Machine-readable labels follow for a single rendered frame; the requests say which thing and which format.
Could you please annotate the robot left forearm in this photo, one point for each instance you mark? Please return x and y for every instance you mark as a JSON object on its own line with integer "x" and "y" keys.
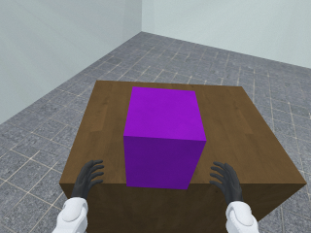
{"x": 72, "y": 218}

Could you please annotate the carton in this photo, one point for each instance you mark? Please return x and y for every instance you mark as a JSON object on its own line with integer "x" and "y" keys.
{"x": 163, "y": 138}

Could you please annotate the pedestal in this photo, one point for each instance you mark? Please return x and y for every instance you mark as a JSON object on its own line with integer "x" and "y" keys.
{"x": 235, "y": 133}

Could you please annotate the robot right forearm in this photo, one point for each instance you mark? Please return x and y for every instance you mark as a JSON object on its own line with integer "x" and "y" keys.
{"x": 240, "y": 219}

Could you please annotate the robot right hand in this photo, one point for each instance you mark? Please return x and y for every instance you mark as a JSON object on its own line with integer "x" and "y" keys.
{"x": 230, "y": 185}

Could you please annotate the robot left hand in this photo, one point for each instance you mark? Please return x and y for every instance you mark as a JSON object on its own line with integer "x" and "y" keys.
{"x": 83, "y": 183}

